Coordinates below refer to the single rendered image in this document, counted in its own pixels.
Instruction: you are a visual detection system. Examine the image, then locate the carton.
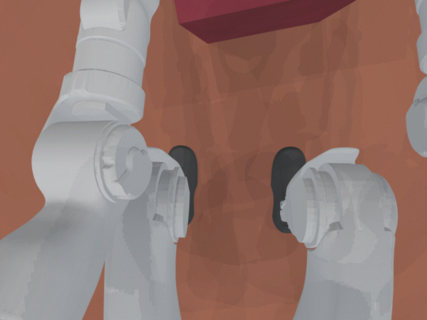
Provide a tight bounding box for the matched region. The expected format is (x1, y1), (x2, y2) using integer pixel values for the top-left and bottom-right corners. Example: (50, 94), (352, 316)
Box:
(174, 0), (356, 44)

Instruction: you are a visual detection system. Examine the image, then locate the robot right foot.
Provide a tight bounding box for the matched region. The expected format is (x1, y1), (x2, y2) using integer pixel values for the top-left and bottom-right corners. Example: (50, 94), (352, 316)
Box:
(271, 147), (306, 233)

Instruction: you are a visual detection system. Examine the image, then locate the left robot thigh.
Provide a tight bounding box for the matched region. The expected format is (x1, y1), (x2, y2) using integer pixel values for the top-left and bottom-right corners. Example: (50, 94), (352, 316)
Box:
(103, 162), (189, 320)

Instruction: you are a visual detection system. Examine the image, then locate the left robot upper arm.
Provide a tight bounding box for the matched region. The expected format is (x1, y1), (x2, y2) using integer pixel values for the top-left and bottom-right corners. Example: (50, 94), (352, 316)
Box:
(0, 120), (152, 320)

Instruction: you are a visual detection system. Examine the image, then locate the left robot forearm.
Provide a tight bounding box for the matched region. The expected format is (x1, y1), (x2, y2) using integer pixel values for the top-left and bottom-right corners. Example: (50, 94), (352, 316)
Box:
(31, 0), (159, 170)

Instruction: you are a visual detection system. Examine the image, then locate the right robot upper arm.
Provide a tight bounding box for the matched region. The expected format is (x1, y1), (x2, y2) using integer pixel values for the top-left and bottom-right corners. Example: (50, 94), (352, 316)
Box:
(406, 76), (427, 157)

